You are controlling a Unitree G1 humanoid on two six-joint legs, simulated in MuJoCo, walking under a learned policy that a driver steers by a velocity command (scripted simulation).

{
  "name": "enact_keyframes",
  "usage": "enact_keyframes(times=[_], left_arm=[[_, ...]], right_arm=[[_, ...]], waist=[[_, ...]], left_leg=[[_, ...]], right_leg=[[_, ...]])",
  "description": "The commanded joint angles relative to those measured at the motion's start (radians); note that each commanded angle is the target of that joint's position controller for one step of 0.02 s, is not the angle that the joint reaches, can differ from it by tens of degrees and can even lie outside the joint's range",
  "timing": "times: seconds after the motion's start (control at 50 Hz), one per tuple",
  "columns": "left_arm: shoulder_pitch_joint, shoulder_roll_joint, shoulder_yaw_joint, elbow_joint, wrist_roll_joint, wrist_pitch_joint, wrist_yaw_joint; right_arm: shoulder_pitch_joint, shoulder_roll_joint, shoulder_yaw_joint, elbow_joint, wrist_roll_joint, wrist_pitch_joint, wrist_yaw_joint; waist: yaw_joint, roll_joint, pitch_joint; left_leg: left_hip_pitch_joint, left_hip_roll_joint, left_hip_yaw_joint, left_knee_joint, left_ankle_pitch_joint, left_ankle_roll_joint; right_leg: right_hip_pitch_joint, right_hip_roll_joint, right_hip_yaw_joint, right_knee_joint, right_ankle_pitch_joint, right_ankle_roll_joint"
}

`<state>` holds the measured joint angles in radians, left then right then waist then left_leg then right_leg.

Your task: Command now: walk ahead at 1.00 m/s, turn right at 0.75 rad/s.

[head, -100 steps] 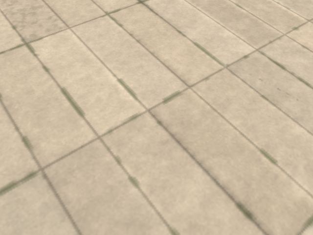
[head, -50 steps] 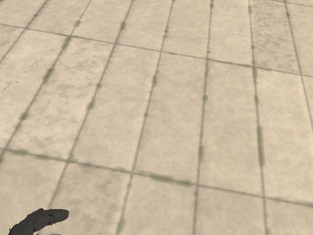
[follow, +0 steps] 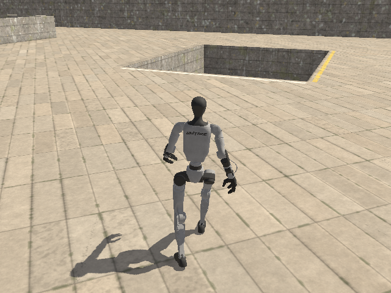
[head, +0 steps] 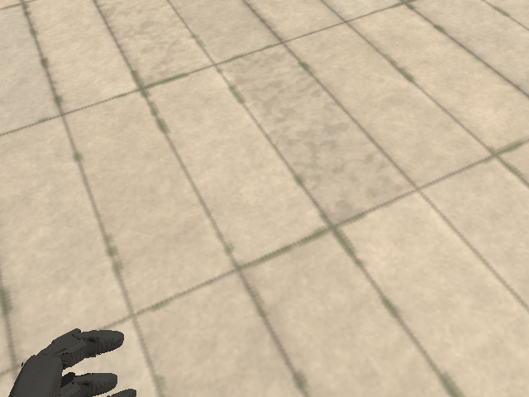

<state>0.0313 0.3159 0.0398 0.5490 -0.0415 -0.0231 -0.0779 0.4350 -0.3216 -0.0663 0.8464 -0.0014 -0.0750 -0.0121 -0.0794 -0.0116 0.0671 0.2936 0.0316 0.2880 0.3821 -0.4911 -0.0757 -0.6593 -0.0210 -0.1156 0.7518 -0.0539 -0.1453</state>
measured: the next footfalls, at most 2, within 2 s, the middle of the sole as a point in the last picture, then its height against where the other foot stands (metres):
right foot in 0.02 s outside the picture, level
left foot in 0.50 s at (240, 303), level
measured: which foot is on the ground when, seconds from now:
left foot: down 0.00-0.02, up 0.04-0.48, down 0.50-0.94, up 0.96-1.00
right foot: up 0.00-0.00, down 0.02-0.50, up 0.52-0.94, down 0.96-1.00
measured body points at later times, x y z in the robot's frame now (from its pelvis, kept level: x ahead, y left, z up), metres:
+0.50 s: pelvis +0.46 +0.02 +0.00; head +0.48 +0.01 +0.45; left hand +0.46 +0.30 -0.12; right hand +0.67 -0.22 -0.07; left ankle +0.67 +0.08 -0.69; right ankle +0.19 -0.05 -0.68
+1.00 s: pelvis +0.94 +0.06 +0.01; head +0.97 +0.07 +0.46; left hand +1.08 +0.38 -0.02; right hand +1.08 -0.20 -0.10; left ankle +0.70 +0.07 -0.64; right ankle +1.13 -0.02 -0.70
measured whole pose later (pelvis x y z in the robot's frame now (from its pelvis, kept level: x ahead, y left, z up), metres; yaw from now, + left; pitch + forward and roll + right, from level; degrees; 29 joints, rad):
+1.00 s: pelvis +0.94 +0.06 +0.01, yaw +28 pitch +2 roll -3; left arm 0.00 0.27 0.03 0.54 -0.02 -0.15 0.00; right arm 0.41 -0.31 -0.07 0.78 0.04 -0.04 -0.01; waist -0.09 0.04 0.04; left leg -0.08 -0.14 -0.30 0.97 -0.54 0.09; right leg -0.52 0.05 0.08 0.58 -0.11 0.05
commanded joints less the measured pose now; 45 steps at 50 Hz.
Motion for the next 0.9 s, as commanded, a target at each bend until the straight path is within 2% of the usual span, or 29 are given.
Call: enact_keyframes(times=[0.02,0.04,0.06,0.08,0.1,0.12,0.14,0.18,0.24,0.28,0.32,0.38,0.4,0.46,0.48,0.5,0.52,0.54,0.56,0.58,0.6,0.62,0.64,0.68,0.72,0.76,0.8,0.86,0.9], left_arm=[[0.566,0.225,0.112,0.114,-0.008,0.026,0.037],[0.431,0.290,0.097,0.076,0.014,0.009,0.043],[0.433,0.211,0.085,0.043,0.029,-0.009,0.041],[0.439,0.181,0.080,0.067,0.034,-0.030,0.040],[0.376,0.171,0.072,0.077,0.035,-0.051,0.034],[0.299,0.132,0.059,0.074,0.046,-0.065,0.032],[0.247,0.101,0.047,0.066,0.064,-0.072,0.035],[0.232,0.057,0.032,0.084,0.049,-0.076,0.041],[0.284,0.064,0.030,0.124,0.045,-0.094,0.057],[0.308,0.063,0.025,0.139,0.050,-0.103,0.067],[0.377,0.071,0.024,0.170,0.045,-0.112,0.076],[0.435,0.072,0.019,0.218,0.045,-0.100,0.080],[0.428,0.099,0.025,0.223,0.048,-0.092,0.081],[0.384,0.160,0.038,0.214,0.085,-0.060,0.108],[0.349,0.180,0.046,0.208,0.097,-0.046,0.119],[0.277,0.200,0.051,0.188,0.105,-0.034,0.121],[0.200,0.192,0.050,0.165,0.091,-0.039,0.118],[0.391,-0.056,-0.014,0.124,0.082,-0.067,0.087],[0.330,0.025,-0.030,0.087,0.024,-0.120,0.063],[0.191,0.099,-0.010,0.054,0.000,-0.146,0.056],[0.141,0.091,-0.013,0.030,0.007,-0.159,0.059],[0.130,0.072,-0.015,0.039,0.032,-0.161,0.065],[0.170,0.068,-0.011,0.049,0.048,-0.152,0.069],[0.191,0.083,-0.003,0.058,0.061,-0.128,0.080],[0.098,0.071,-0.007,0.015,0.076,-0.116,0.089],[-0.040,0.019,-0.020,-0.039,0.081,-0.119,0.087],[-0.111,-0.005,-0.022,-0.069,0.068,-0.125,0.081],[-0.143,0.048,0.010,-0.088,0.027,-0.134,0.083],[-0.137,0.095,0.033,-0.093,0.007,-0.144,0.085]], right_arm=[[-0.159,-0.191,-0.034,-0.118,0.011,-0.023,-0.005],[0.019,-0.007,0.026,-0.172,-0.002,-0.058,0.010],[-0.044,-0.109,0.020,-0.191,0.039,-0.097,0.019],[-0.173,-0.149,0.009,-0.211,0.076,-0.104,0.015],[-0.222,-0.125,0.016,-0.225,0.069,-0.102,0.005],[-0.215,-0.102,0.020,-0.205,0.041,-0.090,-0.002],[-0.156,-0.096,0.018,-0.181,0.033,-0.070,0.002],[-0.139,-0.080,0.016,-0.162,0.020,-0.034,0.004],[-0.260,-0.034,0.036,-0.196,0.009,-0.016,0.006],[-0.339,-0.020,0.044,-0.204,0.014,-0.027,0.020],[-0.419,-0.005,0.048,-0.217,0.027,-0.040,0.040],[-0.483,-0.021,0.037,-0.243,0.048,-0.049,0.073],[-0.493,-0.016,0.038,-0.257,0.050,-0.054,0.087],[-0.398,-0.078,0.006,-0.259,0.051,-0.038,0.100],[-0.255,-0.113,-0.012,-0.235,0.057,-0.021,0.093],[-0.011,-0.169,-0.038,-0.176,0.058,0.001,0.079],[0.199,-0.203,-0.053,-0.127,0.052,0.021,0.058],[0.144,-0.233,-0.048,-0.114,0.035,0.007,0.061],[0.106,-0.155,-0.039,-0.161,0.011,0.001,0.054],[0.084,-0.121,-0.035,-0.169,-0.003,-0.009,0.048],[0.028,-0.107,-0.028,-0.172,-0.006,-0.018,0.057],[-0.033,-0.098,-0.025,-0.186,-0.002,-0.027,0.062],[-0.089,-0.098,-0.023,-0.205,-0.007,-0.030,0.056],[-0.123,-0.081,-0.020,-0.210,0.019,-0.027,0.047],[-0.100,-0.073,-0.015,-0.196,0.036,-0.025,0.030],[-0.073,-0.083,-0.018,-0.174,0.038,-0.018,0.011],[-0.029,-0.095,-0.024,-0.148,0.042,-0.009,0.006],[0.000,-0.088,-0.028,-0.118,0.055,-0.005,0.001],[-0.010,-0.087,-0.036,-0.111,0.053,0.004,-0.007]], waist=[[0.369,-0.025,-0.185],[0.130,-0.362,-0.287],[0.200,-0.217,-0.447],[0.216,-0.070,-0.258],[0.156,0.064,-0.122],[0.104,0.097,-0.081],[0.053,0.062,-0.059],[0.028,0.024,-0.009],[0.076,0.005,0.064],[0.118,0.009,0.066],[0.168,0.025,0.074],[0.184,0.008,0.100],[0.174,-0.028,0.091],[0.080,-0.114,-0.042],[-0.007,-0.149,-0.106],[-0.125,-0.157,-0.201],[-0.233,-0.055,-0.255],[-0.006,0.409,-0.279],[-0.049,0.263,-0.402],[-0.063,0.126,-0.246],[-0.001,-0.041,-0.152],[0.047,-0.091,-0.087],[0.100,-0.076,-0.056],[0.132,-0.037,-0.012],[0.106,-0.026,0.045],[0.050,0.027,0.072],[0.000,0.060,0.034],[-0.013,0.099,-0.003],[0.012,0.115,-0.018]], left_leg=[[-0.642,0.095,-0.094,0.829,0.809,0.099],[-0.990,-0.069,-0.231,1.208,-0.075,0.080],[-1.064,-0.045,-0.423,1.218,0.009,0.109],[-1.102,-0.012,-0.412,1.152,0.087,0.125],[-1.082,0.033,-0.407,1.052,0.146,0.128],[-1.013,0.076,-0.413,0.987,0.186,0.125],[-0.944,0.108,-0.424,0.943,0.222,0.119],[-0.906,0.144,-0.400,0.853,0.246,0.090],[-0.998,0.161,-0.351,0.657,0.452,0.051],[-0.963,0.129,-0.302,0.471,0.676,0.056],[-0.896,0.078,-0.278,0.344,0.837,0.077],[-0.962,0.011,-0.259,0.198,0.833,0.117],[-0.953,0.001,-0.248,0.159,0.830,0.134],[-0.843,-0.120,-0.136,0.201,0.644,0.176],[-0.728,-0.140,-0.132,0.247,0.549,0.200],[-0.503,-0.125,-0.178,0.287,0.495,0.236],[-0.209,-0.078,-0.291,0.240,0.465,0.264],[0.163,0.115,-0.747,0.266,0.128,0.469],[0.169,0.210,-1.157,-0.037,-0.273,0.511],[0.037,0.196,-1.142,-0.147,-0.246,0.435],[-0.127,0.170,-1.081,-0.168,-0.142,0.403],[-0.269,0.125,-1.012,-0.171,-0.018,0.407],[-0.368,0.074,-0.934,-0.185,0.080,0.415],[-0.478,0.016,-0.821,-0.197,0.214,0.412],[-0.615,-0.029,-0.729,-0.211,0.325,0.395],[-0.722,-0.081,-0.669,-0.200,0.396,0.356],[-0.772,-0.095,-0.671,-0.195,0.369,0.305],[-0.617,-0.072,-0.749,-0.119,0.337,0.270],[-0.476,-0.040,-0.787,-0.018,0.468,0.246]], right_leg=[[0.947,0.033,0.125,-0.077,-0.016,-0.111],[1.140,-0.168,0.654,-0.191,-0.212,-0.256],[1.146,-0.276,0.950,-0.442,-0.614,-0.301],[0.975,-0.274,0.934,-0.539,-0.671,-0.241],[0.785,-0.256,0.853,-0.550,-0.573,-0.208],[0.645,-0.216,0.744,-0.531,-0.458,-0.184],[0.531,-0.172,0.643,-0.532,-0.402,-0.170],[0.397,-0.123,0.506,-0.572,-0.327,-0.153],[0.366,-0.086,0.305,-0.618,-0.120,-0.118],[0.379,-0.050,0.173,-0.633,-0.023,-0.068],[0.410,-0.067,0.106,-0.683,0.010,-0.022],[0.629,-0.092,0.033,-0.684,0.164,0.045],[0.683,-0.122,0.026,-0.659,0.257,0.058],[0.888,-0.159,-0.023,-0.439,1.005,0.111],[0.895,-0.178,-0.024,-0.257,1.216,0.116],[0.819,-0.183,-0.014,0.005,1.288,0.113],[0.584,-0.103,-0.033,0.405,0.985,0.117],[-0.031,0.094,0.108,0.861,-0.489,0.188],[-0.122,0.121,0.256,0.881,-0.450,0.122],[-0.140,0.067,0.283,0.766,-0.350,0.067],[-0.098,0.031,0.282,0.654,-0.288,0.050],[-0.050,0.014,0.284,0.573,-0.267,0.059],[0.001,-0.011,0.298,0.525,-0.249,0.079],[0.027,-0.042,0.274,0.415,-0.236,0.129],[0.058,-0.040,0.220,0.232,-0.166,0.172],[0.141,-0.004,0.182,0.025,0.027,0.198],[0.287,0.047,0.159,-0.129,0.191,0.206],[0.344,0.062,0.220,-0.271,0.215,0.212],[0.350,0.055,0.241,-0.331,0.147,0.197]])
Over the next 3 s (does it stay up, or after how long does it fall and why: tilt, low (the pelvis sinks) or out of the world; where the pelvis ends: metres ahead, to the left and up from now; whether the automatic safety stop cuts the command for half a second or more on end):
stays up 1.46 0.60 0.05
